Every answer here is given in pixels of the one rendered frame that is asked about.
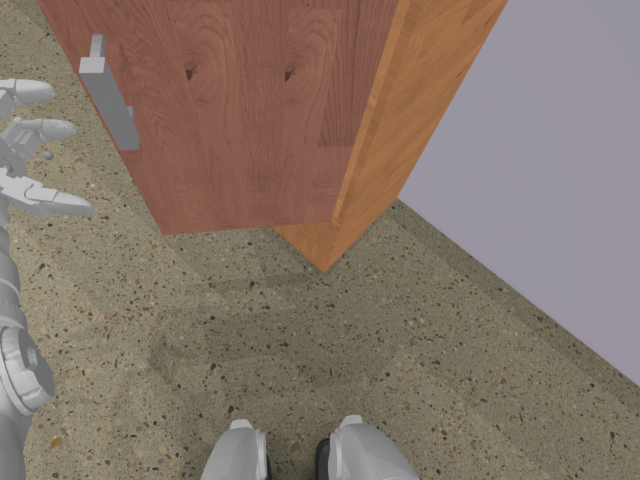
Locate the robot left thigh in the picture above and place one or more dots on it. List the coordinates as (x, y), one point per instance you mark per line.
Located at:
(240, 454)

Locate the left robot forearm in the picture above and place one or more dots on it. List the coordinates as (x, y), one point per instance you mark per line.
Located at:
(10, 313)

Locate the handle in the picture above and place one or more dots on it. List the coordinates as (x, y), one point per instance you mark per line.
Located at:
(100, 83)

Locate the robot left upper arm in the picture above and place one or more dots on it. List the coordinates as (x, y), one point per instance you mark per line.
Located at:
(26, 382)

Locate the right robot shin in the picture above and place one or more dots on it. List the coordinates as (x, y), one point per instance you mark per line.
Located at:
(351, 419)

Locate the cupboard door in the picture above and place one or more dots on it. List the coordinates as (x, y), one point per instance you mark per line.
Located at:
(247, 110)

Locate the left robot hand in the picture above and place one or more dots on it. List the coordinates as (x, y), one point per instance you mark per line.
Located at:
(21, 139)

